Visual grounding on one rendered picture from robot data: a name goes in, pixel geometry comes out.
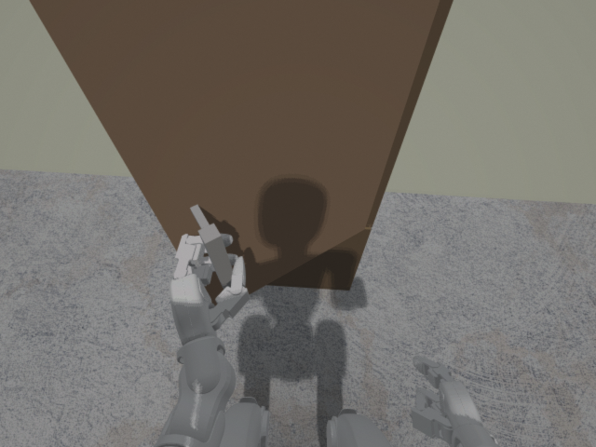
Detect left robot forearm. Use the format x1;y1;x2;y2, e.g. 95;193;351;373
155;335;236;447

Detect robot thigh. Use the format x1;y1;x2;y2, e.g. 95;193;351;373
220;402;269;447
326;413;392;447

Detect right robot thigh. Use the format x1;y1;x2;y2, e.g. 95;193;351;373
326;413;392;447

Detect left robot thigh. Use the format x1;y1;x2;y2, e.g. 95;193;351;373
220;402;269;447

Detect right robot forearm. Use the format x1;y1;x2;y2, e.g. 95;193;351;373
452;424;501;447

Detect left robot hand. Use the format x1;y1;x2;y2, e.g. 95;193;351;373
169;234;250;345

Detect right robot hand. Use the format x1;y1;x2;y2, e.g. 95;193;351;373
411;356;483;447

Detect cupboard door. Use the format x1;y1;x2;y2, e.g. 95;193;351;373
29;0;440;306

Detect handle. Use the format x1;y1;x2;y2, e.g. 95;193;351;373
190;205;233;289

